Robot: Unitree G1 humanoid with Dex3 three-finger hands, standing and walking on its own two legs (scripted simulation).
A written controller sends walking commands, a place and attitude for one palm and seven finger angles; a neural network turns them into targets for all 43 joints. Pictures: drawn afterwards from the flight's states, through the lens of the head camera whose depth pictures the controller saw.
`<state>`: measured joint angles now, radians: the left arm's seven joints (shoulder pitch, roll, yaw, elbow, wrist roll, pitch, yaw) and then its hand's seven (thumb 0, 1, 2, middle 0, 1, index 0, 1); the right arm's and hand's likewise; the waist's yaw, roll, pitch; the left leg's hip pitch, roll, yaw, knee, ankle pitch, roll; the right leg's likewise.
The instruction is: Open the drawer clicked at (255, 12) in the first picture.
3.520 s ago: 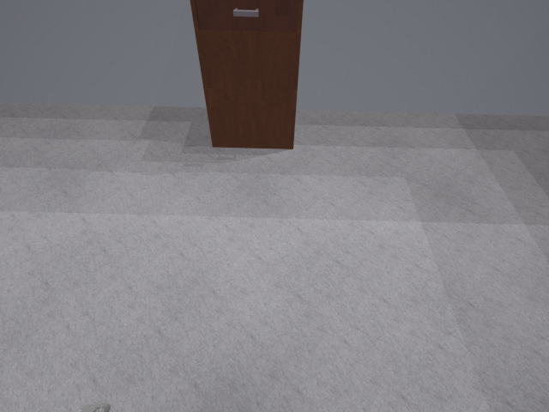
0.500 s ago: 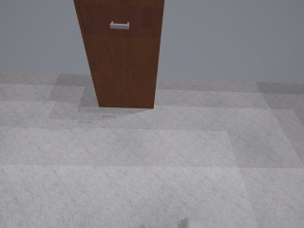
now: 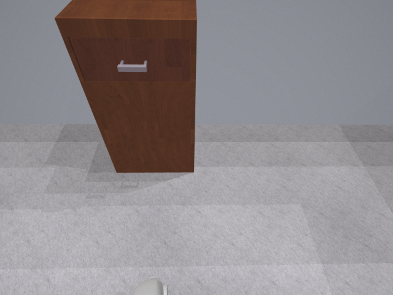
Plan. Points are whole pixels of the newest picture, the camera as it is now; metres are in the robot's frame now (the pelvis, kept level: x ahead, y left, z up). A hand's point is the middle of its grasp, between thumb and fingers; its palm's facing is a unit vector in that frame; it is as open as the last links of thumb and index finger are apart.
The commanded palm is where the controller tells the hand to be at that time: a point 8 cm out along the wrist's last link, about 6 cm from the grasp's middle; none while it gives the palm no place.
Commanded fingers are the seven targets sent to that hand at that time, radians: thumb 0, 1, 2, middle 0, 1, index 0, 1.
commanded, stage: take the last steps up to it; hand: left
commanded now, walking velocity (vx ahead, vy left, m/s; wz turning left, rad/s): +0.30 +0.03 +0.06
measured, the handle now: (133, 65) +0.90 +0.28 -0.01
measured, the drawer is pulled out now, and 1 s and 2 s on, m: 0.00 0.00 0.00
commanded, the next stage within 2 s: come to a stop and stand still in 0.86 s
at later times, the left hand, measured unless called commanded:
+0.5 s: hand (108, 271) +0.21 +0.23 -0.17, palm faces +0.05 -0.99 -0.16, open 7.4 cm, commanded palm none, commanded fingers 0.00 0.90 0.90 -0.20 -0.30 -0.20 -0.30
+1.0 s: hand (142, 215) +0.35 +0.17 -0.16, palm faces +0.06 -0.98 -0.21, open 7.2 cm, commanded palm none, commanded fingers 0.00 0.90 0.90 -0.20 -0.30 -0.20 -0.30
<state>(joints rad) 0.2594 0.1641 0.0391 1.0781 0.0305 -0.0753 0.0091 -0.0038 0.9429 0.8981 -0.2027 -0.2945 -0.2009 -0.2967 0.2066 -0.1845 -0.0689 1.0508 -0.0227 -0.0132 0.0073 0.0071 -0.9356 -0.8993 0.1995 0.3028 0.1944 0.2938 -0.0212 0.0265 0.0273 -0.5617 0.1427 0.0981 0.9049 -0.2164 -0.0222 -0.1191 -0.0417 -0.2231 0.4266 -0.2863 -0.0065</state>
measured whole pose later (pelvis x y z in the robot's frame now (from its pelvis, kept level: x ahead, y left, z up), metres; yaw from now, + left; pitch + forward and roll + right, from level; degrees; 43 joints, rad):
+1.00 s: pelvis +0.32 -0.01 +0.00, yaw +0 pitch -1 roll +0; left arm 0.26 0.15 0.04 1.08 0.03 -0.06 0.02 -0.01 0.95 0.90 -0.20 -0.29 -0.20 -0.30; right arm 0.23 -0.18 -0.06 1.07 -0.02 0.00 -0.01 0.00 -0.92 -0.90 0.20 0.30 0.19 0.29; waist 0.00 0.04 0.02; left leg -0.43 0.11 0.10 0.80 -0.31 -0.04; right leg -0.15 -0.04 -0.18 0.41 -0.23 -0.03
